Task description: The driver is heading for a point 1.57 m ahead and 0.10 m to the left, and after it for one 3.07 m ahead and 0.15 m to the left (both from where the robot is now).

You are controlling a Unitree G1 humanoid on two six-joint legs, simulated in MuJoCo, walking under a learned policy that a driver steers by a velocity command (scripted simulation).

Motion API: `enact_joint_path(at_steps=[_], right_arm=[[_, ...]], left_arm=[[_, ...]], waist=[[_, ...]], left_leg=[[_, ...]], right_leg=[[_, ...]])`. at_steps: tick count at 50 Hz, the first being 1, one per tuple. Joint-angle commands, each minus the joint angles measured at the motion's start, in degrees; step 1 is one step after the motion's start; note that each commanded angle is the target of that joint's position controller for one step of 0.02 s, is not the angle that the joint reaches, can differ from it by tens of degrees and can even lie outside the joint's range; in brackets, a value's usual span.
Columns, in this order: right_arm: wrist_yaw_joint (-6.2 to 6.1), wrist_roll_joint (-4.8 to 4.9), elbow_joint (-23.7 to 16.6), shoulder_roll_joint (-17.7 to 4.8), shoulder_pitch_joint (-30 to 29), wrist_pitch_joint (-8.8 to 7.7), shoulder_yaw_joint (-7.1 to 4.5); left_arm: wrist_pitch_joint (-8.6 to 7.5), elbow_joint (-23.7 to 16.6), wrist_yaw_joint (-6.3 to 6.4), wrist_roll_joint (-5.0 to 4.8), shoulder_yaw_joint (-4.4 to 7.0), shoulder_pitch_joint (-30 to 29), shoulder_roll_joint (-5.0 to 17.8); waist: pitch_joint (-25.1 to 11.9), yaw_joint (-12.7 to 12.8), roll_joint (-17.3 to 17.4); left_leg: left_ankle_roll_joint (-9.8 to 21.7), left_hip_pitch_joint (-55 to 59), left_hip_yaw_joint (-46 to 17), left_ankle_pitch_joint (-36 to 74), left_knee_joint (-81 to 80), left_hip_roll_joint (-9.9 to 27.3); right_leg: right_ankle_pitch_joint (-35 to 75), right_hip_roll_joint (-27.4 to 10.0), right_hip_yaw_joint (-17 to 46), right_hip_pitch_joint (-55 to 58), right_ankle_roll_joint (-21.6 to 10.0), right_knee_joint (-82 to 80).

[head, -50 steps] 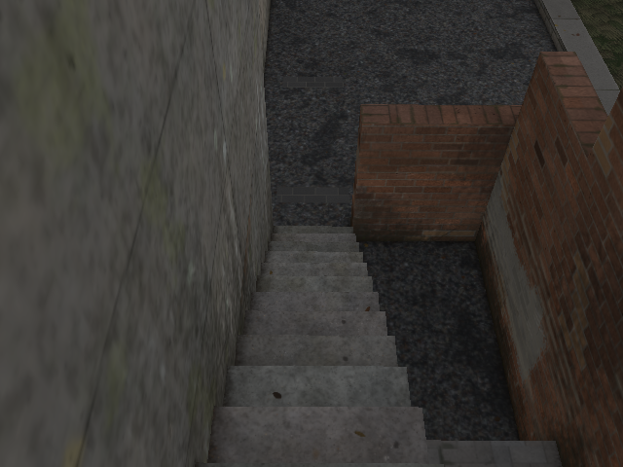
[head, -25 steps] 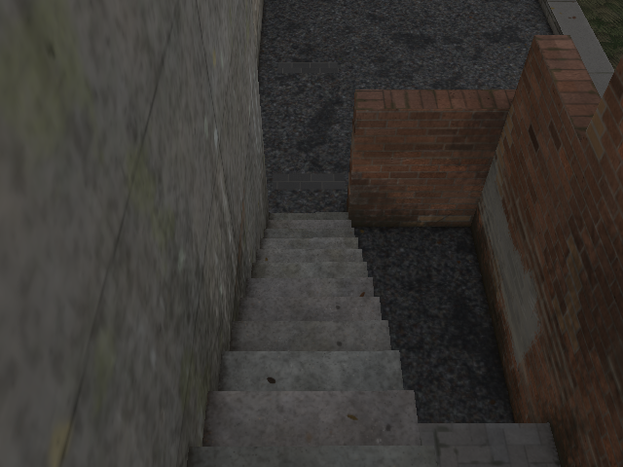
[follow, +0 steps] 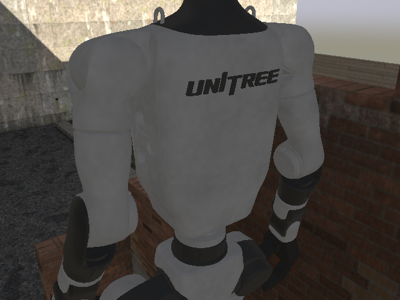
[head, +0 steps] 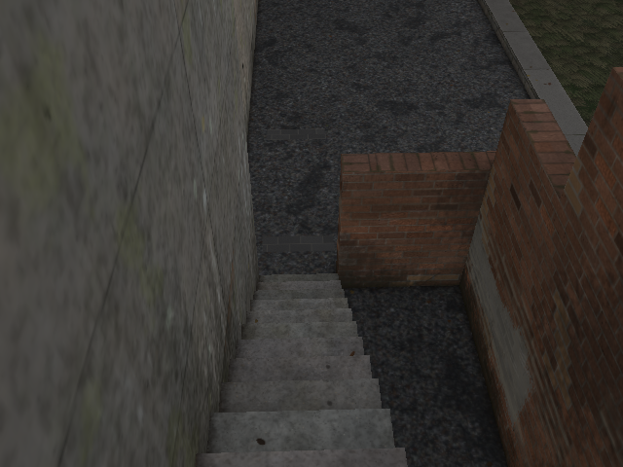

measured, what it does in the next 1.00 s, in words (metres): goes down: left foot, then right foot 0.20 m lower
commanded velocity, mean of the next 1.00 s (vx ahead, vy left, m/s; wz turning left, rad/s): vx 0.41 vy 0.00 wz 0.00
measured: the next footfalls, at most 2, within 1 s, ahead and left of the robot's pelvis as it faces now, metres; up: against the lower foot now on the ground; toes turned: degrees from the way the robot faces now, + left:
left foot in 0.34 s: +0.08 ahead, +0.14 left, +0.00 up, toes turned -2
right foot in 0.68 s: +0.28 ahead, -0.10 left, -0.19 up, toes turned -3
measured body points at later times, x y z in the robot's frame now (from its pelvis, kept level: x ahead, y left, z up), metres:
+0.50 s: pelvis +0.09 +0.03 -0.06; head +0.09 +0.03 +0.39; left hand +0.22 +0.28 -0.18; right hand +0.01 -0.17 -0.20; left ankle +0.04 +0.14 -0.73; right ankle +0.15 -0.09 -0.69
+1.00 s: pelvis +0.32 +0.03 -0.25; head +0.31 +0.04 +0.20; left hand +0.25 +0.26 -0.40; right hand +0.42 -0.22 -0.37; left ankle +0.49 +0.18 -0.91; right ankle +0.24 -0.10 -0.93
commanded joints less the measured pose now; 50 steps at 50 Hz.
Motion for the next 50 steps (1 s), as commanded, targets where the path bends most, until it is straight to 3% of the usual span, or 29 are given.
enact_joint_path(at_steps=[1,3,6,13,14,16,18,19,20,21,22,24,25,26,28,32,33,35,36,37,38,39,41,42,44,47,48,49,50], right_arm=[[-0.43,0.13,-1.4,-7.4,-0.9,-0.41,-1.91],[0.04,-0.09,-0.9,-8.0,-1.6,-0.89,-2.57],[-0.35,-1.01,-3.5,-6.0,-4.7,-0.88,-2.17],[0.52,-2.12,-0.1,-6.7,2.0,-1.46,-3.60],[5.57,-12.67,-3.7,-2.7,15.2,-6.32,-0.91],[8.77,-11.63,-3.1,-3.4,21.8,-10.61,-2.58],[8.90,-10.84,-3.9,-9.4,30.3,-11.46,-3.92],[8.63,-9.59,-5.8,-8.6,29.1,-11.36,-3.46],[7.58,-8.31,-6.6,-3.4,21.8,-11.09,-2.19],[6.42,-7.26,-7.5,-2.8,16.5,-11.25,-1.69],[5.33,-8.68,-7.2,-2.0,11.9,-11.53,-1.57],[4.93,-8.86,-8.0,-0.5,9.8,-11.60,-1.10],[3.46,-8.10,-10.2,7.5,6.7,-12.99,1.04],[2.67,-7.09,-10.9,5.3,8.0,-13.82,1.11],[1.91,-6.12,-11.7,-3.9,9.3,-14.66,-0.67],[6.39,-5.89,-8.2,-6.2,24.4,-9.04,-0.86],[0.08,1.51,-2.0,-5.1,23.8,-4.67,-4.68],[-1.60,0.68,-4.6,-8.2,20.7,-3.42,-5.76],[-0.57,0.76,-8.4,-5.9,20.8,-5.32,-4.57],[-1.15,2.96,-9.1,-5.1,19.7,-6.75,-3.16],[-2.23,2.16,-7.4,-5.7,14.6,-6.77,-3.61],[-3.16,0.88,-6.2,-5.2,8.6,-6.42,-4.61],[-2.09,-2.50,-5.8,-1.6,3.1,-4.27,-4.29],[-1.44,-2.68,-6.8,0.1,1.5,-3.47,-3.65],[-0.92,-4.05,-0.5,2.5,10.5,-3.02,-4.37],[-0.27,-2.72,-5.0,-1.2,3.2,-2.92,-5.14],[8.54,-14.78,-6.9,-2.7,6.5,-4.53,-2.29],[11.55,-14.99,-5.3,0.0,10.4,-4.89,-2.38],[12.61,-13.32,-7.1,-0.7,8.6,-4.70,-1.95]], left_arm=[[0.62,-3.8,-0.66,-0.20,2.27,2.5,7.8],[0.40,-3.8,-0.72,0.94,2.92,6.0,8.6],[-0.33,-4.1,-0.18,-0.74,4.01,8.4,9.7],[-1.95,-3.0,0.39,1.44,5.66,7.9,12.2],[-7.00,-4.3,2.70,-0.52,5.74,5.7,11.8],[-10.92,-4.0,2.95,-0.15,5.28,-1.8,12.1],[-12.05,-3.9,1.69,2.25,4.88,-1.7,10.0],[-12.72,-6.6,0.81,3.02,3.28,0.7,6.6],[-12.38,-9.1,1.12,3.39,2.14,-7.9,5.5],[-11.76,-8.3,2.87,2.49,2.74,-9.7,8.6],[-10.89,-6.4,3.88,2.68,2.18,-3.5,9.3],[-10.07,-4.2,3.80,4.64,1.77,0.4,9.6],[-9.45,-2.5,2.82,6.07,1.50,3.2,10.5],[-9.88,-1.1,2.33,6.61,2.73,7.0,11.3],[-9.34,-3.2,0.35,2.98,2.90,4.5,9.8],[-6.98,-4.8,-1.17,0.18,1.20,-8.5,9.1],[-5.73,-5.4,-1.19,-3.64,2.50,-0.2,2.5],[-5.17,-0.6,-0.60,-2.15,3.52,18.9,6.7],[-5.09,1.8,-0.99,-1.80,4.71,24.3,12.6],[-4.89,4.0,-1.66,-2.84,8.94,26.3,21.0],[-4.99,3.7,-1.65,-1.89,10.02,25.9,20.1],[-6.30,3.1,-1.24,1.66,7.08,21.7,12.3],[-6.75,3.4,-0.28,2.87,4.28,17.6,5.8],[-7.09,2.5,0.83,0.84,2.96,11.2,2.9],[-7.85,3.7,-0.02,0.88,4.52,6.7,9.5],[-10.04,3.8,-0.07,-3.23,4.28,2.1,8.8],[-11.15,0.1,3.00,4.16,2.07,0.9,7.5],[-11.18,1.6,2.82,5.86,2.12,2.8,9.6],[-11.32,3.3,3.02,5.28,2.31,8.1,10.8]], waist=[[6.8,1.9,-0.7],[7.6,3.0,-1.9],[9.5,3.8,-7.3],[7.4,-1.0,-2.2],[12.2,-4.1,0.9],[6.4,-9.0,4.2],[-0.3,-12.8,14.1],[-1.8,-12.4,8.8],[7.9,-11.6,3.3],[5.0,-10.0,-1.4],[-1.2,-5.2,-1.9],[1.4,-1.7,0.3],[1.4,-2.0,1.4],[-1.2,-0.2,1.9],[0.8,-1.3,1.8],[6.1,-12.1,1.3],[7.4,-6.0,-3.0],[-4.4,1.6,-11.6],[-14.9,0.1,-24.0],[-25.1,3.8,-18.4],[-20.5,5.8,-10.6],[-9.5,4.9,-1.6],[3.5,1.6,-2.4],[7.7,-3.0,0.8],[0.8,-7.4,-3.8],[6.2,-6.5,-6.9],[17.4,-5.5,-0.3],[10.5,-6.5,-3.8],[8.0,-4.2,-4.0]], left_leg=[[3.6,-13.3,1.8,-10.1,-1.1,-0.4],[4.6,-17.2,2.7,-9.6,2.4,-1.1],[4.4,-20.3,2.8,-8.1,8.9,-1.8],[5.0,-19.5,-1.1,-0.4,28.0,-0.5],[4.9,-10.1,-5.3,0.8,29.5,-3.2],[7.9,2.7,-2.9,-1.4,20.1,-5.5],[24.2,7.7,-32.4,-20.2,-2.0,2.0],[29.7,13.8,-51.2,-33.5,-10.5,10.5],[30.2,5.4,-57.5,-41.9,-10.4,14.7],[28.9,1.3,-52.2,-35.9,-6.0,13.3],[26.2,-7.5,-43.9,-28.5,-0.4,10.8],[23.9,-27.1,-28.3,-24.2,1.2,4.2],[17.6,-30.1,-15.3,-14.7,14.7,-2.9],[15.2,-37.9,-7.8,-14.6,19.5,-5.8],[9.9,-55.3,2.2,-24.8,22.1,-8.7],[17.5,-23.6,-21.1,-21.4,24.3,0.5],[15.6,-25.0,-10.1,2.8,42.2,-6.0],[12.1,-48.1,-1.2,-28.3,76.0,-11.5],[10.9,-66.4,-1.3,-37.9,94.3,-7.8],[9.9,-70.8,-7.4,-26.1,101.1,-4.3],[8.0,-70.0,-8.4,-21.6,99.3,-3.0],[5.8,-68.0,-13.0,-10.4,82.1,-3.8],[3.0,-61.9,-12.0,0.8,69.4,-4.3],[0.4,-52.0,-10.1,16.9,49.5,-2.8],[1.1,-21.0,-1.0,33.1,43.8,-5.0],[1.3,-25.8,-6.7,50.9,17.7,-0.9],[6.3,-27.9,-4.3,58.7,23.5,-2.8],[7.9,-18.4,-2.2,53.4,21.6,-3.3],[6.9,-17.2,-0.9,47.7,21.1,-3.4]], right_leg=[[-19.2,-9.9,14.4,1.0,-0.5,-11.3],[-24.0,-12.0,18.4,1.8,-2.2,-12.7],[-23.6,-14.0,24.2,0.9,-4.0,-15.7],[-18.5,-19.0,24.8,-9.1,-8.7,-11.2],[-19.3,-18.6,22.1,-24.4,-9.8,-2.3],[-22.1,-12.1,9.5,-35.7,-7.5,14.8],[-19.4,0.2,4.4,-48.3,-4.6,56.4],[-15.5,-1.1,11.7,-60.2,-3.5,53.6],[-11.5,-7.6,15.0,-70.1,-1.2,48.2],[-10.9,-9.8,13.7,-65.8,2.2,48.6],[-5.9,-11.3,14.5,-54.8,4.4,49.5],[-1.8,-10.0,8.7,-38.8,6.1,50.4],[27.2,-12.9,11.3,-36.2,5.7,36.0],[32.3,-10.6,5.3,-23.5,5.8,33.4],[41.8,-7.9,-2.5,2.8,8.2,20.5],[22.3,-10.2,5.1,-10.0,8.2,-13.2],[34.6,-5.9,1.7,2.6,5.6,-18.0],[56.1,-14.8,7.8,33.2,2.3,-9.4],[83.8,-21.7,10.4,54.4,1.7,20.5],[58.3,-33.4,21.4,55.7,-10.7,14.9],[31.4,-34.8,27.2,42.4,-15.7,5.6],[18.3,-31.4,20.2,27.2,-12.3,3.4],[13.1,-28.3,22.6,2.5,-10.1,2.9],[8.1,-26.2,17.8,-12.3,-6.0,-1.1],[12.5,-19.4,11.6,-28.8,-4.6,-2.7],[-10.5,-15.8,10.2,-20.9,-0.3,1.4],[-12.2,-17.0,7.5,-37.0,-4.4,11.8],[-17.2,-16.1,5.0,-37.4,-4.9,14.7],[-23.6,-16.5,6.2,-34.7,-5.0,16.8]])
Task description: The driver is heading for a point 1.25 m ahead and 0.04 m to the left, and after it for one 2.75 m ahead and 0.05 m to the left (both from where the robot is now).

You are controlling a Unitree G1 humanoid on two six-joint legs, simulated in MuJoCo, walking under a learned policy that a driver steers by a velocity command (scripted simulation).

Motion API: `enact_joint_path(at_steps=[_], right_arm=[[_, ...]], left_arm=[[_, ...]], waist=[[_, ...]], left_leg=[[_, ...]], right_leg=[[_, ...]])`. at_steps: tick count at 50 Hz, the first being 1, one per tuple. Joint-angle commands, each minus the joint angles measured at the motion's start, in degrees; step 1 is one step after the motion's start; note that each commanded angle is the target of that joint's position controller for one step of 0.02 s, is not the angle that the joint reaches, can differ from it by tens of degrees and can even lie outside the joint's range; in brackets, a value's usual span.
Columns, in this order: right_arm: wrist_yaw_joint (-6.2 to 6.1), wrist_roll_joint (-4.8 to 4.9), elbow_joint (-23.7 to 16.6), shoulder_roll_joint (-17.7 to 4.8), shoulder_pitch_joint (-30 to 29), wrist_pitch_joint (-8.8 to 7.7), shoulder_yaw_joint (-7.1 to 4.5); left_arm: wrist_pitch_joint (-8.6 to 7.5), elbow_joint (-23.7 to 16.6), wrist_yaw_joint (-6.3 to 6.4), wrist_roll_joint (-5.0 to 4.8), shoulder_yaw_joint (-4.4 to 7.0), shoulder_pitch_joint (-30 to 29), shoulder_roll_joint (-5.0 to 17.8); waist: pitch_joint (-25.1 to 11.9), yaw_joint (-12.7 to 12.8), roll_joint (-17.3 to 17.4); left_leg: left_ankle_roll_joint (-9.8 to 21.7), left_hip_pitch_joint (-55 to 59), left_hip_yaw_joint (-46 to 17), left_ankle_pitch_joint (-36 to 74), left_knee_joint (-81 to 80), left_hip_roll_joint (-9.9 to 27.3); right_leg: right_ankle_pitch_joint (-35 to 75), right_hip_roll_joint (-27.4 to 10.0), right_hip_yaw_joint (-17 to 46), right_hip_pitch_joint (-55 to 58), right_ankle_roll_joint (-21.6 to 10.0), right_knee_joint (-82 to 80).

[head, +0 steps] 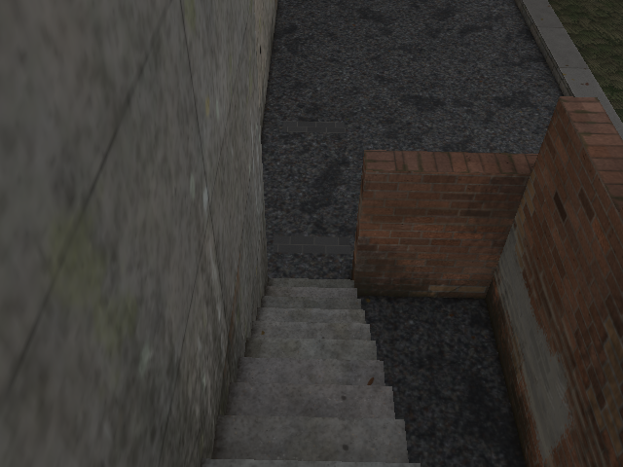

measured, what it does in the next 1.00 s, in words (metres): goes down: left foot 0.20 m lower, then right foot 0.20 m lower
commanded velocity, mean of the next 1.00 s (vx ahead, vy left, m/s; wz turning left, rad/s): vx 0.50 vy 0.00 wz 0.00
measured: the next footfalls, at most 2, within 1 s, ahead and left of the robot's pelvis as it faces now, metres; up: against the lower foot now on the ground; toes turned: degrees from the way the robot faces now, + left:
left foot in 0.14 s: +0.18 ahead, +0.15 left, -0.20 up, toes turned +1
right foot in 0.74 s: +0.45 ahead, -0.01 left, -0.39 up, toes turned +0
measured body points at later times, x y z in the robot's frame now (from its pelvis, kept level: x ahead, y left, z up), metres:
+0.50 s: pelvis +0.25 +0.10 -0.20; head +0.23 +0.12 +0.25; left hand +0.35 +0.32 -0.34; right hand +0.21 -0.10 -0.34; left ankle +0.14 +0.15 -0.88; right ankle +0.46 -0.06 -0.84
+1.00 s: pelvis +0.53 +0.06 -0.41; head +0.54 +0.08 +0.03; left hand +0.45 +0.27 -0.57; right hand +0.68 -0.13 -0.52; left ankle +0.70 +0.20 -1.06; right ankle +0.41 -0.01 -1.07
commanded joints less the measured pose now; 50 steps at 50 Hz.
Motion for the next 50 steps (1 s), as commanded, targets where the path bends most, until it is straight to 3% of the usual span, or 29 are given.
enact_joint_path(at_steps=[1,4,6,7,9,10,12,13,14,16,18,20,21,25,30,32,33,34,35,37,38,39,40,41,42,43,45,48,50], right_arm=[[6.23,-1.87,-1.9,-0.2,5.9,0.02,1.97],[4.94,-1.10,-9.8,-2.8,-6.3,-0.26,3.36],[3.60,1.04,-7.3,-6.0,10.2,-1.76,1.55],[2.59,0.22,-1.9,-13.0,22.0,-3.34,-1.70],[3.35,-0.72,2.4,-18.9,39.1,-4.88,-2.73],[5.72,0.75,1.2,-19.0,42.2,-5.08,-2.42],[5.76,1.61,-1.3,-9.0,23.5,-5.08,0.01],[6.05,0.58,-2.3,-6.6,17.9,-5.35,0.87],[4.08,0.47,-3.3,2.5,10.6,-6.70,3.26],[2.25,5.30,-5.6,0.8,10.3,-7.56,3.18],[1.02,2.31,-5.3,-6.2,10.5,-8.64,1.93],[-0.57,1.53,-0.6,-2.9,19.2,-9.35,2.77],[-0.94,3.32,-0.3,-1.9,20.9,-8.62,3.16],[-0.94,3.99,-1.0,-0.6,24.3,-5.27,3.70],[-2.63,5.67,-1.8,-1.4,26.5,-6.34,2.36],[-2.41,4.54,-3.7,-1.8,23.7,-5.45,1.25],[-0.91,2.84,-4.9,-1.7,16.8,-5.41,1.55],[0.09,2.14,-7.7,-3.3,9.6,-5.56,0.39],[-0.04,4.05,-9.1,-5.9,9.6,-5.02,-0.25],[3.84,-0.70,-7.6,-6.4,6.1,-4.67,-1.42],[4.65,2.18,-8.1,1.2,14.2,-4.91,0.41],[4.84,1.62,-10.5,2.7,18.7,-6.53,1.70],[3.88,3.19,-18.2,1.8,10.4,-7.02,2.44],[3.22,4.21,-19.2,2.2,7.7,-5.33,2.60],[2.27,2.49,-15.0,5.0,11.7,-4.05,3.56],[3.60,2.21,-10.5,1.2,12.2,-2.80,2.57],[6.24,1.68,-8.9,5.3,13.7,-1.40,4.37],[5.72,-1.12,-9.7,-1.2,5.6,-1.25,3.10],[5.32,-1.60,-11.7,-2.1,1.8,-2.01,3.33]], left_arm=[[-2.28,-3.0,1.64,0.22,0.42,-2.0,9.0],[-0.95,-3.6,1.97,-0.40,1.35,-1.0,14.2],[1.30,-5.1,-0.52,2.03,1.80,-6.4,17.2],[2.16,-0.9,-3.85,3.02,1.42,4.0,14.2],[0.26,-6.5,-6.20,-1.84,0.96,8.6,7.1],[-2.06,-14.0,-5.33,-3.40,-0.49,-3.3,6.0],[-2.92,-17.5,-0.85,-5.19,-2.95,-13.5,8.0],[-2.69,-15.9,0.10,-5.82,-2.57,-8.2,9.2],[-1.14,-14.0,0.13,-5.16,-3.01,-4.1,7.7],[0.67,-8.2,-2.39,-2.32,-0.43,4.3,8.7],[0.21,-10.3,-5.03,-0.13,0.23,-5.9,6.7],[0.07,-12.9,-4.15,-1.14,0.63,-11.0,7.1],[0.17,-12.2,-3.71,-1.96,0.47,-9.7,7.6],[1.63,-15.9,-3.63,-2.07,-0.02,-21.5,7.0],[0.37,-17.0,-3.28,-2.45,0.73,-24.0,9.5],[0.68,-17.1,-1.76,-2.29,-0.27,-23.5,7.5],[0.27,-13.3,-0.57,-0.80,0.37,-11.9,7.4],[0.02,-9.8,-0.08,-1.02,1.26,-0.5,9.7],[-0.25,-8.6,-0.01,-2.07,1.28,-3.0,10.4],[-1.57,4.3,0.29,-2.30,1.97,35.7,8.9],[-2.28,-0.2,0.15,-2.22,2.83,33.8,12.7],[-2.17,-3.7,-1.54,-2.51,3.92,26.0,19.6],[-2.30,-6.1,-1.64,0.02,5.34,14.7,19.4],[-1.60,-7.7,-1.73,-1.15,3.67,2.4,14.7],[-0.89,-7.4,-0.99,-1.20,-0.41,-4.9,5.1],[-0.98,-9.1,0.18,-1.70,-1.12,-9.4,3.7],[-2.64,-6.1,1.08,1.25,-2.95,-7.2,3.3],[-5.82,-7.3,3.94,-2.49,-2.24,-1.6,9.8],[-5.12,-8.5,2.37,-2.59,-1.97,-3.4,13.9]], waist=[[10.3,-2.0,-3.7],[9.3,3.3,-5.0],[4.3,-5.4,-1.1],[-1.2,-6.6,7.9],[-17.3,-3.1,19.2],[-15.2,-9.3,13.3],[1.4,-5.5,-4.4],[3.8,0.5,-2.5],[5.6,4.5,-3.4],[8.4,4.5,3.4],[5.6,3.3,3.4],[3.9,0.1,2.5],[2.8,-0.8,0.2],[3.8,-2.9,0.7],[3.8,-6.1,1.5],[3.9,-6.1,2.6],[0.6,0.3,6.4],[3.0,4.3,2.0],[6.6,2.3,-2.0],[-1.3,14.5,-14.2],[-4.8,8.4,-14.5],[-12.5,2.3,-3.9],[-9.7,3.6,1.8],[1.0,1.2,0.1],[9.7,-3.6,4.3],[11.9,-5.5,10.4],[6.8,-9.1,5.1],[-0.5,-2.1,6.0],[-0.4,-2.9,-0.4]], left_leg=[[0.8,14.9,3.3,-3.8,-7.7,0.4],[0.3,12.0,1.6,-18.5,-25.2,2.3],[2.7,31.4,2.9,-15.3,-35.5,2.2],[6.1,46.3,3.5,-22.0,-31.1,0.5],[6.9,72.1,-7.9,26.9,-6.5,9.1],[17.2,75.6,-32.1,11.1,-18.2,17.9],[18.8,56.1,-31.2,-28.0,-24.1,22.8],[20.6,39.2,-31.5,-23.3,-26.1,25.0],[15.2,27.0,-18.2,-25.4,-24.0,16.7],[13.9,3.2,-5.9,-28.2,-25.9,6.7],[13.2,-3.3,-5.9,-25.6,-25.8,6.3],[10.9,18.6,-9.4,-19.9,-18.6,7.7],[11.6,22.8,-8.7,-19.4,-13.3,7.1],[6.1,21.6,-9.5,-23.7,-9.6,6.0],[1.4,34.0,-11.6,-16.9,2.0,4.9],[0.6,34.1,-13.0,-18.3,5.7,4.2],[1.7,19.8,-11.4,-14.0,10.7,3.9],[0.8,10.0,-7.2,-12.3,17.2,0.9],[1.2,13.2,-7.4,-14.7,25.6,-1.5],[-0.6,-13.3,0.3,-50.3,72.2,-12.8],[-3.6,-31.2,3.5,-71.4,83.0,-12.1],[-5.7,-35.8,3.5,-74.9,89.0,-11.8],[-5.5,-43.0,-5.5,-70.9,82.3,-6.5],[-2.2,-39.8,-10.6,-56.3,61.9,0.1],[-0.1,-30.4,-10.2,-45.5,49.4,6.2],[-0.1,-14.0,-7.2,-30.7,32.5,5.9],[-0.7,7.1,-0.6,-9.0,25.2,5.5],[-1.4,14.1,1.4,9.9,0.0,2.5],[-2.2,30.5,6.2,-5.3,-0.8,-2.4]], right_leg=[[-7.6,-10.1,9.5,-21.7,-10.1,-7.2],[-9.0,-13.0,20.8,-6.7,-10.8,-2.0],[-5.1,-10.6,19.5,-8.1,-7.8,14.9],[1.7,-2.6,11.8,-14.5,-2.4,39.0],[-5.3,8.1,5.4,-43.2,0.0,77.5],[-7.6,12.5,8.9,-57.9,3.7,79.0],[9.2,0.0,13.3,-71.2,4.2,70.7],[14.6,-4.3,14.7,-61.5,4.2,64.9],[32.1,-6.3,18.3,-56.0,3.1,41.7],[40.3,-2.3,10.0,-35.5,3.4,29.1],[46.0,-1.0,8.8,-24.9,3.2,29.6],[51.7,-0.7,14.3,-41.0,2.1,15.1],[56.7,0.3,14.2,-42.5,2.1,5.2],[60.3,0.7,8.4,-37.1,2.5,-2.6],[44.9,1.4,7.6,-40.7,3.3,-6.7],[34.5,1.3,8.6,-34.3,4.3,-11.4],[34.2,3.4,5.6,-14.9,4.1,-1.3],[32.4,4.9,4.4,0.6,3.0,-7.7],[21.9,4.1,4.3,0.6,2.7,-30.4],[51.4,2.4,3.1,46.2,-7.5,-26.7],[84.1,-4.5,13.7,57.4,-15.0,-19.8],[127.0,-17.2,21.6,61.7,-26.9,-5.7],[114.2,-23.1,28.2,53.6,-25.1,-5.8],[81.4,-23.1,32.7,27.3,-21.4,-15.1],[66.4,-20.1,29.5,3.4,-17.5,-22.3],[61.5,-14.2,22.1,-16.9,-17.3,-27.3],[43.2,-1.8,12.0,-33.8,-12.9,-19.0],[23.4,5.2,5.7,-24.0,-7.3,-5.3],[21.7,4.6,8.3,-30.0,-8.2,-1.4]])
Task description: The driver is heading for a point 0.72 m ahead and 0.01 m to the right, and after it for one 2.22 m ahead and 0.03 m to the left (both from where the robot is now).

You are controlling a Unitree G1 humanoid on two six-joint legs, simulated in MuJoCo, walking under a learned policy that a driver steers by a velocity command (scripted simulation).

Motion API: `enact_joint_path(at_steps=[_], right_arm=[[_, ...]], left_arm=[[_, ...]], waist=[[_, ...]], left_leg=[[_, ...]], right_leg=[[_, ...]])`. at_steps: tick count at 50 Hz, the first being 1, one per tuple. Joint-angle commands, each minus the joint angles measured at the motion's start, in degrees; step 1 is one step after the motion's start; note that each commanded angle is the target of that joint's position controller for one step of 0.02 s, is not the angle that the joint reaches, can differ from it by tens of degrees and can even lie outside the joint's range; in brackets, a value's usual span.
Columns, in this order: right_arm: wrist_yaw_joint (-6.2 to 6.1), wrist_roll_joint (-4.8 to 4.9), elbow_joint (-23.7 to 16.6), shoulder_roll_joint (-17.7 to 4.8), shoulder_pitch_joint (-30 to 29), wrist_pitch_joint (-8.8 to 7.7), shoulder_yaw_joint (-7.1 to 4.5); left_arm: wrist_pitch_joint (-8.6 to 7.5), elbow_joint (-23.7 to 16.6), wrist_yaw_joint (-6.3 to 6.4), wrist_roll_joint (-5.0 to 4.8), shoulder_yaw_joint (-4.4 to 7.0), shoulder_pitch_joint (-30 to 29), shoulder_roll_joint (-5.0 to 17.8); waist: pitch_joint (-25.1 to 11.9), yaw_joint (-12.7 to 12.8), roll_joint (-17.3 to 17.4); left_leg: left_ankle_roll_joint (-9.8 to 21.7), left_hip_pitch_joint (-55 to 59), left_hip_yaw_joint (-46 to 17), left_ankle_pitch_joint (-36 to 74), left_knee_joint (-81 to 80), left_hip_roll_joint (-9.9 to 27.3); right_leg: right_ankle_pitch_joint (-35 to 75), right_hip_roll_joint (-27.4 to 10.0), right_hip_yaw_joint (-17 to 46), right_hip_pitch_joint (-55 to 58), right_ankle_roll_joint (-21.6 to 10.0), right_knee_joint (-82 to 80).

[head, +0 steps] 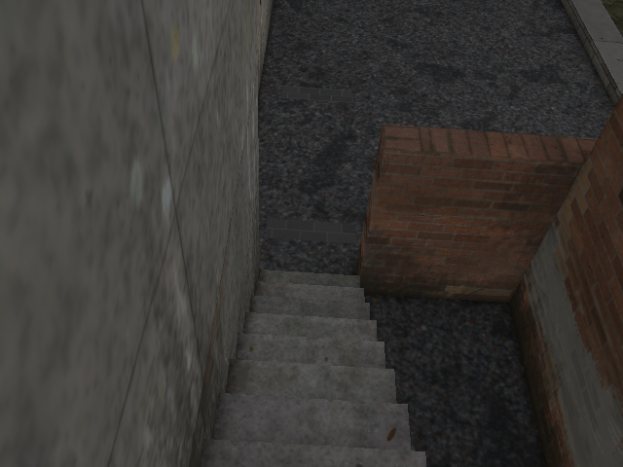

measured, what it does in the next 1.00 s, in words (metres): goes down: left foot 0.19 m lower, then right foot 0.20 m lower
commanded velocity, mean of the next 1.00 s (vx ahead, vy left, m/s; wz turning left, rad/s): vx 0.50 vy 0.00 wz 0.00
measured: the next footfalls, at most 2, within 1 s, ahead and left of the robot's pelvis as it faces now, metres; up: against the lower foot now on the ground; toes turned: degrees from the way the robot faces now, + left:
left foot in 0.10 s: +0.17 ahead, +0.11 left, -0.19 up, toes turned +1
right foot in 0.52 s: +0.42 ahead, -0.18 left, -0.39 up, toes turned -3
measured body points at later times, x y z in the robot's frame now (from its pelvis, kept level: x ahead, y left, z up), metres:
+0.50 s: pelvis +0.26 -0.04 -0.26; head +0.26 -0.04 +0.19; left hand +0.43 +0.18 -0.37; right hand +0.18 -0.24 -0.40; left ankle +0.13 +0.11 -0.85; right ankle +0.41 -0.17 -0.98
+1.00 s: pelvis +0.45 -0.06 -0.38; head +0.40 -0.05 +0.07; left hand +0.35 +0.15 -0.54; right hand +0.61 -0.28 -0.49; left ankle +0.64 +0.09 -1.06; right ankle +0.38 -0.17 -1.05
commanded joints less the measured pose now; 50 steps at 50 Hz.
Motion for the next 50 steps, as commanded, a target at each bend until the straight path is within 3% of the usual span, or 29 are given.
enact_joint_path(at_steps=[1,2,3,4,5,6,7,8,9,10,11,12,13,15,17,19,21,24,26,27,28,29,31,33,36,38,40,42,50], right_arm=[[-0.05,-1.40,-3.1,-7.2,0.8,-0.31,-1.09],[-0.60,-4.31,-1.4,-6.2,7.3,-0.73,-0.63],[-1.21,-1.84,-1.5,-6.8,5.8,-1.04,-0.45],[-1.66,-4.12,4.4,-6.8,24.2,-2.03,-0.89],[-3.22,0.06,9.2,-7.6,29.8,-3.30,-1.33],[-4.58,0.33,8.7,-11.5,35.0,-2.08,-3.44],[-3.41,1.46,10.0,-18.8,41.1,-1.09,-5.50],[-2.40,0.08,10.8,-20.4,40.3,-0.72,-6.80],[-2.75,1.55,9.4,-15.0,28.9,-1.36,-5.62],[-2.52,3.86,7.4,-8.4,20.6,-1.67,-3.50],[-4.04,2.28,7.1,2.8,11.3,-3.13,-0.27],[-4.65,4.21,3.7,1.5,4.3,-4.75,-0.79],[-5.74,3.44,2.5,-5.5,1.0,-6.37,-2.74],[-7.00,3.25,6.2,-11.3,10.2,-7.97,-4.08],[-8.36,1.47,9.8,-6.2,20.0,-8.63,-2.41],[-9.95,4.43,9.3,-1.6,25.0,-6.45,-1.17],[-6.44,3.06,9.2,-10.0,24.9,-3.67,-2.84],[-5.25,1.91,5.8,-12.3,17.3,-2.36,-3.12],[-3.51,1.60,7.1,-15.0,12.8,-1.30,-4.02],[-10.92,13.02,14.4,-13.9,25.1,0.86,-7.58],[-12.81,14.76,11.5,-11.5,26.0,0.14,-6.40],[-12.91,14.57,9.8,-11.9,24.7,0.02,-5.75],[-15.58,13.15,8.5,-7.1,12.4,1.32,-4.52],[-16.05,10.95,12.8,-6.7,13.5,3.12,-5.85],[-14.58,8.35,11.6,-1.0,8.2,3.59,-4.77],[-13.33,7.07,11.5,0.0,6.0,3.60,-3.99],[-13.57,8.47,16.7,-3.9,13.0,4.73,-5.47],[-14.26,7.55,12.1,-5.4,0.7,4.00,-6.54],[-10.46,9.23,9.9,-4.3,-11.7,2.42,-5.74]], left_arm=[[-0.62,-7.0,-0.62,-1.57,3.38,-8.1,15.8],[-0.18,-8.5,-1.81,-1.49,3.06,-11.5,15.8],[0.84,-9.9,-0.92,-3.81,3.10,-9.3,12.9],[1.20,-10.7,-3.14,0.20,3.65,-12.6,16.8],[2.25,-10.0,-4.25,-4.04,3.21,-9.1,10.3],[3.82,-6.7,-8.11,0.79,2.07,-1.0,8.1],[3.64,-10.0,-8.57,-0.65,3.68,2.1,6.3],[3.12,-16.3,-8.70,-2.98,2.73,-7.6,6.0],[3.81,-19.7,-7.65,-2.88,0.08,-13.6,1.6],[4.17,-18.8,-5.58,-2.03,0.24,-16.6,3.3],[5.59,-15.8,-4.22,0.28,0.76,-14.4,4.3],[6.10,-10.7,-4.24,0.84,2.28,-4.8,7.6],[5.55,-10.9,-5.31,3.69,3.84,-7.7,8.8],[4.91,-10.9,-8.19,4.19,3.22,-8.9,5.9],[4.32,-14.2,-6.34,3.63,3.63,-22.2,8.7],[4.72,-13.0,-4.74,1.48,2.17,-27.0,7.2],[5.82,-11.7,-5.73,-0.32,2.48,-28.9,5.8],[5.63,-10.4,-5.32,0.04,3.07,-28.8,9.1],[4.50,-2.9,-4.33,-1.28,6.95,-3.3,15.7],[5.76,-3.2,-4.96,-5.10,6.71,-1.3,9.0],[5.84,-2.6,-5.72,-3.83,7.34,4.2,11.9],[7.29,-3.2,-6.05,-5.84,9.64,4.8,15.0],[7.97,-4.5,-4.86,-1.59,10.18,-1.6,14.7],[7.91,-2.3,-4.63,1.46,7.27,0.0,7.0],[6.30,-1.6,-3.95,-1.59,4.96,-4.5,0.7],[6.22,-1.5,-3.66,-1.85,4.93,-9.7,2.9],[5.03,-0.9,-5.73,-0.48,6.23,-7.9,9.5],[4.90,2.3,-4.31,-2.82,5.62,-4.2,5.9],[6.43,1.3,-1.73,-0.88,6.76,-2.2,5.7]], waist=[[2.8,-4.5,-2.2],[4.7,-7.6,-2.8],[5.2,-3.2,3.3],[0.3,-11.9,2.3],[4.8,-10.3,13.5],[-8.5,-10.4,11.4],[-13.6,-8.4,7.9],[-11.2,-12.2,2.0],[-5.2,-9.8,-3.8],[0.4,-5.7,-8.9],[9.3,-0.4,-9.0],[13.6,3.0,-1.4],[11.4,3.5,5.7],[8.3,1.0,2.4],[7.4,-7.7,7.3],[4.1,-13.2,0.6],[7.6,-12.5,5.6],[9.6,-10.8,6.7],[2.6,0.8,-1.5],[0.2,-1.2,-4.9],[-9.1,-2.2,-18.3],[-19.8,-0.2,-18.6],[-15.0,1.6,-10.2],[-0.4,-2.3,-4.2],[7.4,-5.4,-3.3],[7.0,-7.3,-3.9],[2.2,-8.3,-6.0],[10.4,-4.1,-7.5],[12.6,2.6,-3.1]], left_leg=[[0.2,31.2,5.5,-8.1,-12.2,-4.6],[0.7,31.7,5.1,-8.9,-10.1,-3.9],[1.2,22.7,6.3,-17.3,-36.0,-3.2],[1.6,43.4,11.3,-7.0,-23.9,-7.7],[3.9,45.6,5.9,5.3,-60.9,-1.7],[16.9,79.4,-4.1,26.6,-27.2,12.4],[27.6,92.5,-21.2,42.8,-14.9,18.2],[32.7,93.4,-30.9,27.1,-21.1,24.0],[27.7,80.1,-34.4,-8.2,-26.5,27.2],[23.6,58.9,-30.9,-21.5,-31.0,23.2],[17.7,35.4,-19.5,-30.6,-31.1,14.8],[15.6,4.6,-7.0,-35.5,-31.5,5.7],[14.9,-15.6,1.0,-44.7,-30.2,-1.2],[16.0,-12.7,-1.9,-49.6,-26.1,1.7],[15.3,18.6,-10.4,-47.9,-14.5,4.1],[11.8,27.6,-8.1,-53.7,-3.8,2.1],[12.4,8.1,-8.3,-64.5,-11.2,2.4],[11.9,13.1,-14.2,-55.0,-2.9,6.1],[7.5,15.7,-9.2,-46.7,20.5,3.2],[8.6,6.3,5.1,-60.9,40.5,-6.9],[4.0,-16.7,7.0,-79.1,64.1,-9.7],[3.5,-19.7,6.1,-73.2,72.1,-5.9],[3.0,-18.4,0.3,-58.6,67.7,-5.0],[2.3,-14.7,-1.7,-42.5,51.6,-4.2],[-1.7,-14.6,-2.1,-24.1,36.8,-5.7],[-2.6,1.0,3.9,-13.8,17.2,-4.7],[-1.4,11.6,3.1,-12.7,24.6,-6.3],[-0.4,-5.9,-4.0,-3.9,9.7,-5.6],[-1.2,21.2,4.1,1.0,-24.2,-2.3]], right_leg=[[30.4,-9.9,11.8,-20.5,-3.6,-2.9],[34.6,-11.0,15.9,-18.8,-4.4,5.5],[37.8,-10.0,15.7,-1.0,-1.6,10.0],[43.7,-7.8,16.6,-8.2,-3.5,27.3],[39.2,-3.3,13.8,-7.4,-0.1,37.1],[2.7,-3.4,12.3,-30.6,4.7,63.1],[-7.5,0.9,9.4,-50.6,8.8,76.7],[-7.1,-2.0,8.4,-65.9,12.2,73.7],[-0.8,-10.5,15.0,-72.2,12.3,61.0],[4.3,-14.6,14.2,-65.2,11.1,53.2],[25.4,-21.0,17.6,-55.4,9.8,28.7],[40.0,-20.3,13.6,-31.4,9.8,18.0],[46.3,-16.6,7.5,-6.2,10.6,19.1],[45.3,-14.3,2.6,-5.4,9.0,25.0],[54.6,-18.2,9.3,-32.2,6.2,6.3],[71.1,-18.7,8.2,-32.6,7.4,-24.1],[65.8,-13.2,0.2,-9.5,8.7,-17.9],[59.8,-16.5,6.5,-4.7,7.1,-26.9],[65.1,-16.5,4.3,16.0,4.9,-40.2],[78.1,-18.9,9.7,28.5,4.1,-38.6],[111.9,-25.9,12.2,52.2,3.1,-12.8],[105.5,-30.6,15.2,55.0,-0.3,-11.2],[57.7,-34.2,24.3,34.5,-7.5,-25.7],[46.4,-29.6,21.0,13.6,-6.3,-26.4],[35.1,-27.9,19.5,-3.6,-3.1,-27.1],[31.7,-23.7,15.7,-12.6,-0.6,-30.9],[30.5,-25.1,17.9,-14.3,-2.1,-28.6],[23.3,-22.7,18.8,-1.4,-2.7,-26.3],[11.1,-18.9,14.7,-7.6,-4.0,-21.9]])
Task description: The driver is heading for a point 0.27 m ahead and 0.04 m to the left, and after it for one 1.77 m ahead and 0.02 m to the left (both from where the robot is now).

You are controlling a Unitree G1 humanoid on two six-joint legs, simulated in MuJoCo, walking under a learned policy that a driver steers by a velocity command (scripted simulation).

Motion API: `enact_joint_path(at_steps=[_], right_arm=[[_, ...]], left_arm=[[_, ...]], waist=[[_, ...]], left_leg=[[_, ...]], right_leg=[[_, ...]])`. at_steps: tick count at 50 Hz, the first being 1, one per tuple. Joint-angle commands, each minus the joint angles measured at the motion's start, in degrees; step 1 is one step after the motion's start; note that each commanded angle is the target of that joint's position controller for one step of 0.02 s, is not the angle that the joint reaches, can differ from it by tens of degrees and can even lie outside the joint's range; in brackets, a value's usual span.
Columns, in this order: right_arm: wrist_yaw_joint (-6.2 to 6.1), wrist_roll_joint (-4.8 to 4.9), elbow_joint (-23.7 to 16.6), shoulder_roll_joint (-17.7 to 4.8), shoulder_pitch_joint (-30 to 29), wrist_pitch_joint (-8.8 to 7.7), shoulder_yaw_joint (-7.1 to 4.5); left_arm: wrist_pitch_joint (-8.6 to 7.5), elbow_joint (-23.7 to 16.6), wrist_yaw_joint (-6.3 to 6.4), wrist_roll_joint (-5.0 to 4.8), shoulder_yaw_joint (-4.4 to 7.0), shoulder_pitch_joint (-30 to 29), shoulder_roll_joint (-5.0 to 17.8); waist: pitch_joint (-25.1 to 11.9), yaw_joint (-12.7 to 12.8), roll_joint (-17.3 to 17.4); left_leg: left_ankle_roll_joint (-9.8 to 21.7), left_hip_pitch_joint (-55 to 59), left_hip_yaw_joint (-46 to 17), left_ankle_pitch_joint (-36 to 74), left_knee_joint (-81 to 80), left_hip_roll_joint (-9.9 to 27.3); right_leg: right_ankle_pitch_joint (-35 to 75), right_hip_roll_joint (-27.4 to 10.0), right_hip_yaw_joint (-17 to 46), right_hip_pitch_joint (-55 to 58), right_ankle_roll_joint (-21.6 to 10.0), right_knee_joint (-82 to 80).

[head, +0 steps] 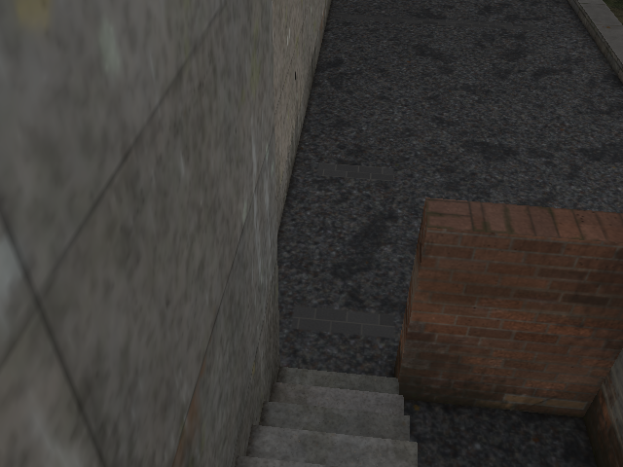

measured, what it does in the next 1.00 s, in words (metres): goes down: left foot 0.20 m lower, then right foot 0.20 m lower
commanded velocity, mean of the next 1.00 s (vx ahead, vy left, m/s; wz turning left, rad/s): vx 0.49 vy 0.00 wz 0.00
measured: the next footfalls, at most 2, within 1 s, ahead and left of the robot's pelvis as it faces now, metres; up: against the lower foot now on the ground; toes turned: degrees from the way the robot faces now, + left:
left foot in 0.16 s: +0.19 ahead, +0.16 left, -0.20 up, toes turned -2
right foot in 0.76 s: +0.46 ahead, -0.02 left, -0.39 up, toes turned -4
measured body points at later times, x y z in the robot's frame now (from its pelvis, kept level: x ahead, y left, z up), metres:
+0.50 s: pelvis +0.23 +0.10 -0.19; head +0.21 +0.11 +0.26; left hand +0.33 +0.33 -0.33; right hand +0.17 -0.09 -0.34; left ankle +0.15 +0.16 -0.87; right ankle +0.43 -0.07 -0.82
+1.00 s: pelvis +0.51 +0.07 -0.40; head +0.53 +0.09 +0.05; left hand +0.42 +0.28 -0.55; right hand +0.63 -0.13 -0.52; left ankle +0.69 +0.21 -1.04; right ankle +0.42 -0.02 -1.06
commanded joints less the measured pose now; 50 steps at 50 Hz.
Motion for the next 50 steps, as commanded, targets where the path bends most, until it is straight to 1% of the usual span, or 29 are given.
enact_joint_path(at_steps=[1,2,3,5,7,8,10,11,12,13,14,16,19,21,24,28,32,35,36,37,38,39,40,41,42,44,46,48,50], right_arm=[[0.95,1.41,-3.0,-3.7,-6.8,-1.16,-0.28],[8.36,-11.55,-6.5,-1.4,-0.1,-1.51,4.29],[9.60,-11.78,-5.1,-2.6,3.9,-2.07,2.58],[10.47,-9.08,-7.4,-5.9,0.2,-2.96,2.48],[9.49,-7.24,-3.9,-11.4,17.1,-4.43,-0.08],[9.54,-8.92,1.7,-16.1,27.9,-5.24,-2.32],[11.19,-8.15,1.0,-21.7,34.2,-5.76,-3.11],[11.66,-5.80,-0.7,-19.7,29.9,-6.47,-2.01],[10.86,-5.43,-0.1,-11.2,23.3,-7.14,0.36],[11.17,-6.37,-0.8,-9.4,19.7,-7.64,1.38],[10.59,-7.92,-0.3,1.9,15.9,-8.46,4.59],[8.64,-3.50,-3.6,-2.2,11.2,-9.52,3.80],[8.16,-5.07,-3.4,-10.9,14.1,-9.63,1.91],[5.82,-6.33,0.5,-3.5,21.4,-10.96,4.03],[5.37,-4.26,-0.5,-2.6,24.2,-8.87,4.61],[5.49,-4.89,-0.5,0.7,31.9,-7.36,5.09],[4.35,-3.56,-4.5,-3.1,27.9,-8.51,2.86],[6.43,-6.79,-6.2,-5.0,18.0,-8.35,1.16],[5.86,-1.97,-9.9,-11.3,15.3,-8.36,-0.79],[7.66,-3.74,-11.3,-16.9,7.9,-7.57,-2.43],[11.25,-6.12,-8.6,-9.7,11.4,-6.72,-1.29],[12.44,-5.14,-10.8,0.6,20.1,-7.34,1.26],[11.49,-4.28,-17.4,2.1,20.3,-7.65,2.76],[10.71,-4.00,-16.0,-0.4,14.4,-6.86,1.98],[9.75,-6.89,-13.4,2.3,14.8,-5.80,3.18],[11.48,-7.35,-7.5,0.8,21.1,-4.44,3.28],[13.59,-6.34,-8.4,2.4,16.4,-3.31,5.41],[12.61,-8.57,-10.3,-5.0,8.4,-3.26,3.43],[11.00,-9.32,-9.9,-5.1,6.5,-4.11,4.03]], left_arm=[[0.18,-3.2,0.79,1.07,1.93,-0.3,7.3],[-2.03,-0.6,0.31,4.76,0.24,-0.2,11.0],[-2.70,-1.8,0.30,4.03,1.39,-0.7,11.4],[-3.66,-1.7,0.85,2.92,1.50,0.9,13.2],[-1.85,-1.3,-1.55,5.52,1.81,-0.3,16.3],[-1.49,2.5,-4.11,5.12,1.63,5.3,13.3],[-3.54,-4.3,-4.60,-0.18,2.56,3.6,11.8],[-5.31,-13.7,-3.91,-0.03,0.05,-11.1,8.3],[-5.76,-15.7,-1.19,-0.73,-0.83,-24.1,8.9],[-6.60,-15.4,0.77,-0.64,-0.98,-21.0,9.0],[-4.61,-10.6,1.64,-1.03,-3.44,-8.2,6.3],[-3.24,-6.1,-0.04,0.89,-1.82,-1.4,10.0],[-3.14,-6.7,-2.17,2.98,-0.93,-6.2,9.6],[-3.83,-10.1,-0.66,2.44,-0.50,-13.1,11.1],[-2.68,-11.0,-0.62,1.79,-0.64,-15.7,9.7],[-1.74,-14.4,-1.58,1.69,-1.21,-21.2,7.2],[-3.18,-16.7,-1.25,1.34,-0.30,-25.1,11.3],[-3.63,-8.0,-0.29,3.32,1.15,-1.2,13.4],[-3.73,-3.9,-0.59,2.44,1.91,0.9,14.6],[-3.82,3.8,-0.26,0.45,3.00,22.1,14.3],[-3.33,3.0,-1.26,1.84,2.85,23.7,14.9],[-3.49,0.3,-2.42,2.20,3.91,20.7,20.8],[-3.25,0.8,-2.51,3.02,6.51,15.3,22.3],[-3.01,-0.1,-1.42,3.48,5.19,7.6,18.7],[-3.54,-2.4,-0.51,3.56,0.75,-2.4,7.2],[-4.28,-5.5,0.88,1.39,-3.35,-13.0,-0.5],[-6.22,-3.3,1.49,4.47,-3.52,-9.7,5.7],[-8.67,-3.8,3.62,1.86,-3.32,-5.5,9.8],[-8.35,-6.2,4.46,0.67,-4.29,-5.0,10.1]], waist=[[13.7,1.5,-5.8],[24.1,-3.5,-6.0],[18.0,-3.9,-2.6],[13.0,-1.3,-1.8],[4.0,-9.4,3.6],[0.7,-11.7,11.5],[-14.7,-9.0,16.5],[-7.9,-12.6,14.6],[5.7,-12.3,0.8],[6.4,-7.6,0.9],[5.8,-1.3,-10.4],[7.1,-0.2,-2.0],[3.5,-1.5,0.4],[2.9,-4.4,-1.3],[4.4,-5.5,-2.0],[6.5,-6.8,-0.3],[8.0,-8.5,-0.9],[5.6,1.5,2.2],[10.0,2.3,-9.6],[3.7,10.6,-15.6],[-2.8,6.1,-7.9],[-12.1,-2.8,-6.9],[-11.1,-2.7,-8.3],[-0.8,-0.8,0.0],[5.8,-5.2,6.0],[10.4,-12.2,3.7],[4.6,-11.6,0.7],[1.4,-5.6,0.6],[0.8,-4.9,-0.9]], left_leg=[[0.4,6.1,2.9,0.5,-13.6,1.6],[3.3,6.0,-2.6,4.0,-11.4,5.9],[4.5,8.3,2.3,-2.4,-12.2,2.9],[3.0,13.5,2.7,-10.3,-18.5,1.7],[4.8,35.7,5.0,-14.4,-25.6,-0.7],[7.4,45.0,5.6,-13.8,-18.2,-1.1],[12.1,61.2,-10.0,16.1,-2.6,9.5],[24.1,58.6,-35.6,-31.4,-16.2,19.1],[20.2,43.6,-31.6,-51.4,-21.8,18.5],[21.4,32.9,-35.3,-55.1,-20.0,19.6],[18.0,18.4,-23.4,-35.5,-16.6,14.7],[16.9,-0.7,-9.6,-30.4,-16.0,6.0],[16.3,-2.4,-11.1,-28.3,-14.4,6.2],[13.8,14.0,-12.0,-24.2,-7.5,5.9],[14.2,13.1,-9.2,-28.1,-1.0,3.6],[10.8,13.0,-13.1,-19.8,3.7,4.6],[5.5,16.0,-12.5,-15.5,12.2,2.8],[2.8,-8.1,-4.4,-7.7,28.4,-1.2],[3.0,-5.7,-1.5,-21.6,45.9,-6.5],[5.0,-6.7,2.5,-43.0,72.6,-13.5],[5.8,-25.5,-1.9,-64.8,81.7,-15.4],[5.3,-33.9,-3.4,-67.9,90.3,-13.8],[2.7,-51.4,-11.8,-63.7,88.7,-8.9],[4.3,-54.9,-12.2,-55.6,81.6,-5.8],[6.0,-48.5,-11.9,-37.4,61.8,-0.5],[7.8,-13.9,-2.5,-15.6,38.1,4.3],[3.5,-1.8,1.3,-1.8,39.1,4.5],[1.3,-7.8,-0.6,4.1,22.7,4.3],[0.4,14.7,6.1,7.4,1.5,0.1]], right_leg=[[9.0,-9.3,17.2,-10.7,-9.6,-18.2],[-8.4,-17.5,23.2,-25.0,-10.7,-7.4],[-10.9,-15.9,19.0,-18.8,-10.0,-5.6],[-9.0,-12.7,19.4,-14.2,-9.8,1.4],[-5.6,-8.8,17.8,-19.1,-6.9,22.3],[1.9,-1.3,10.8,-26.6,-2.8,49.4],[-2.2,2.3,5.4,-51.8,0.1,75.7],[1.3,0.8,6.8,-69.3,0.4,67.6],[9.9,-5.2,9.0,-73.2,-0.2,66.2],[17.0,-8.2,13.7,-69.8,-1.1,62.7],[36.8,-8.9,20.6,-60.6,0.5,40.1],[42.6,-4.6,15.3,-46.4,2.9,28.0],[40.2,-2.3,14.6,-40.8,4.9,31.7],[50.0,-3.3,20.8,-50.5,4.3,15.2],[57.7,-2.6,15.8,-46.2,4.4,1.5],[56.8,-3.5,14.0,-42.5,4.1,-2.0],[40.7,-1.3,10.6,-39.1,4.6,-2.6],[33.9,3.0,3.3,3.2,2.8,-5.0],[32.5,1.4,3.4,3.6,0.7,-40.3],[52.5,-0.7,-1.3,22.0,-2.3,-45.9],[60.7,-10.1,12.7,41.6,-8.8,-32.1],[108.0,-18.9,23.9,49.4,-21.8,-11.2],[90.8,-28.2,35.5,51.9,-28.4,-12.7],[71.2,-26.3,36.2,35.8,-23.7,-16.4],[55.8,-19.2,26.4,15.8,-15.1,-20.9],[39.4,-9.2,13.9,-32.7,-14.1,-27.5],[31.3,-6.4,12.8,-41.1,-15.9,-22.3],[27.8,-4.3,12.6,-25.5,-12.0,-10.6],[19.4,0.6,5.9,-33.2,-8.4,-3.5]])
